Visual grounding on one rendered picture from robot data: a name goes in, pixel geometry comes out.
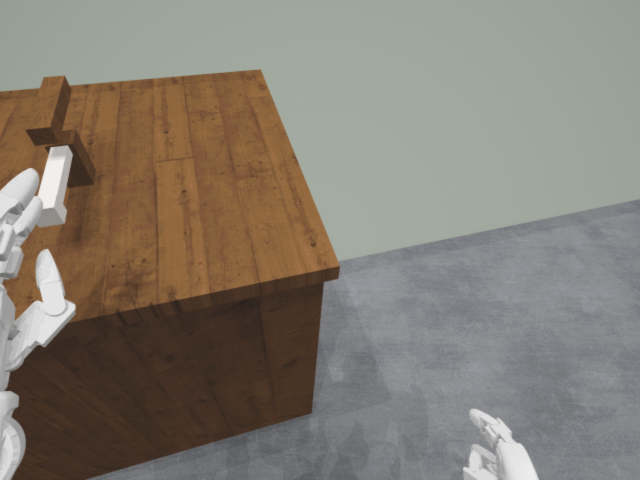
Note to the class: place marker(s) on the counter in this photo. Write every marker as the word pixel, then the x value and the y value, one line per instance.
pixel 195 256

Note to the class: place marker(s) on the robot left hand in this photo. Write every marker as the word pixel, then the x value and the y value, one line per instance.
pixel 20 211

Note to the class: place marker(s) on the robot right hand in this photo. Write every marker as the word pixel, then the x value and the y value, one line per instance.
pixel 511 462

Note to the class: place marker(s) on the robot left forearm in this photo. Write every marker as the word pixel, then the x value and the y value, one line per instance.
pixel 12 437

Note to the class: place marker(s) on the tap lever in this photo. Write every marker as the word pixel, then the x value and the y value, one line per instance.
pixel 53 186

